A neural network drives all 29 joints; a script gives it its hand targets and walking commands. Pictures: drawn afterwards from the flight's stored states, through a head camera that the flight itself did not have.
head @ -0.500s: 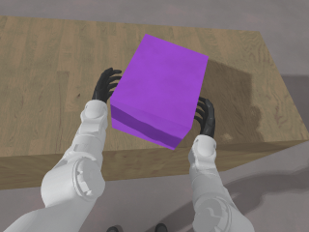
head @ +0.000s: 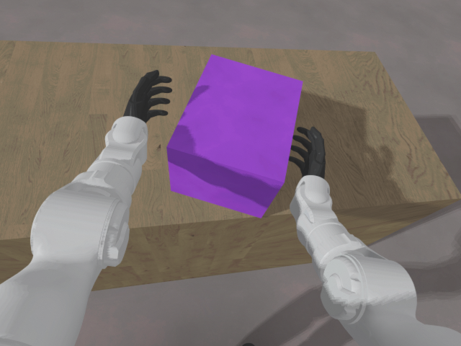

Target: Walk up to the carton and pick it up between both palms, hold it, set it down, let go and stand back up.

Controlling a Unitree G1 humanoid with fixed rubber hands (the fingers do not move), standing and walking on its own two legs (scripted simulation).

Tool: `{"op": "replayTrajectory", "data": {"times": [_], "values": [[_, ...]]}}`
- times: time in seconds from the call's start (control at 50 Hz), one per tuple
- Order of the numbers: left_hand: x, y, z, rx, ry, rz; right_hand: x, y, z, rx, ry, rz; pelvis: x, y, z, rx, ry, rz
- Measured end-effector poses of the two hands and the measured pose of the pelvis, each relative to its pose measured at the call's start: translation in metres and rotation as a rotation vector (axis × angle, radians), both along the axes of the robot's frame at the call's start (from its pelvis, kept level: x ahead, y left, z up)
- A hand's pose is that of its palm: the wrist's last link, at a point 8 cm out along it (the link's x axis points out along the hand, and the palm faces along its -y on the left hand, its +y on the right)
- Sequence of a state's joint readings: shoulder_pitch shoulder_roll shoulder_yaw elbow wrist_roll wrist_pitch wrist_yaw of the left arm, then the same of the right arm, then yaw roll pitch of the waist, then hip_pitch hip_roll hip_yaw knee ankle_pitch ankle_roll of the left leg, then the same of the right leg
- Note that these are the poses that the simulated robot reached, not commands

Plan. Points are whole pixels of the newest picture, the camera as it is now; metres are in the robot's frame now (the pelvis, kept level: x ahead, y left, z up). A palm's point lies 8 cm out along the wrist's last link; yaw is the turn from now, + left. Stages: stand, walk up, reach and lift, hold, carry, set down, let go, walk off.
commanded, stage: set down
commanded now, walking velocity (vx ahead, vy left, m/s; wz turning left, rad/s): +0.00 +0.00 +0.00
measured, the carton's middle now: (236, 136) +0.54 -0.04 -0.02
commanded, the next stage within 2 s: none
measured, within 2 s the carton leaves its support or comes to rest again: neither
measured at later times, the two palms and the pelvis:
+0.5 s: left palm (120, 104) +0.48 +0.16 +0.12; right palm (338, 155) +0.41 -0.17 +0.10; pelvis -0.04 +0.00 +0.00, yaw +0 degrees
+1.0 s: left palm (114, 136) +0.44 +0.17 +0.09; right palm (353, 175) +0.38 -0.19 +0.10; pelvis -0.05 +0.00 +0.00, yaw +1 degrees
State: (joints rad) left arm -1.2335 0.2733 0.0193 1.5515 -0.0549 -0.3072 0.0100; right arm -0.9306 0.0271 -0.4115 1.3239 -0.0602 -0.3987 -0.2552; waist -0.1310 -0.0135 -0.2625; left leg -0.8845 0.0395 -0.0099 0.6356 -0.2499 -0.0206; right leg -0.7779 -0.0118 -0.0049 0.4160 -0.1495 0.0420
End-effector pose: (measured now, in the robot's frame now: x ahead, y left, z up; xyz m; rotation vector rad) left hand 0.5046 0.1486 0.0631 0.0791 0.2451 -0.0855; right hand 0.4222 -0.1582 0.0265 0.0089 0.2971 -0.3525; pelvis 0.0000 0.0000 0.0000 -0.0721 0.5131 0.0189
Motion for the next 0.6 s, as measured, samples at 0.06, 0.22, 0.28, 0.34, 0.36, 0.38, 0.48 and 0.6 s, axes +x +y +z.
{"op": "replayTrajectory", "data": {"times": [0.06,0.22,0.28,0.34,0.36,0.38,0.48,0.6], "values": [[-0.005,0.002,0.006,0.003,-0.002,-0.001,0.002,-0.002,0.013,-0.006,-0.012,-0.001,-0.006,0.002,0.0,-0.003,-0.008,0.0],[-0.021,0.014,0.014,0.013,0.011,0.022,0.001,-0.004,0.043,-0.011,-0.02,0.006,-0.022,0.003,-0.001,-0.004,-0.031,0.001],[-0.025,0.018,0.019,0.013,0.009,0.029,-0.002,-0.006,0.051,-0.015,-0.006,0.005,-0.028,0.003,-0.001,-0.004,-0.039,0.001],[-0.027,0.019,0.026,0.01,0.002,0.034,-0.006,-0.008,0.057,-0.018,0.01,0.002,-0.032,0.003,-0.001,-0.004,-0.045,0.002],[-0.027,0.019,0.028,0.009,0.0,0.034,-0.008,-0.009,0.059,-0.018,0.015,0.001,-0.033,0.003,-0.002,-0.004,-0.046,0.002],[-0.027,0.019,0.031,0.006,-0.003,0.035,-0.009,-0.009,0.061,-0.018,0.02,-0.001,-0.034,0.003,-0.002,-0.004,-0.047,0.002],[-0.026,0.016,0.05,-0.005,-0.021,0.033,-0.011,-0.012,0.072,-0.015,0.027,-0.009,-0.036,0.003,-0.002,-0.004,-0.051,0.002],[-0.026,0.015,0.066,-0.007,-0.027,0.026,-0.012,-0.01,0.083,-0.019,0.019,0.001,-0.037,0.003,-0.001,-0.003,-0.067,0.003]]}}
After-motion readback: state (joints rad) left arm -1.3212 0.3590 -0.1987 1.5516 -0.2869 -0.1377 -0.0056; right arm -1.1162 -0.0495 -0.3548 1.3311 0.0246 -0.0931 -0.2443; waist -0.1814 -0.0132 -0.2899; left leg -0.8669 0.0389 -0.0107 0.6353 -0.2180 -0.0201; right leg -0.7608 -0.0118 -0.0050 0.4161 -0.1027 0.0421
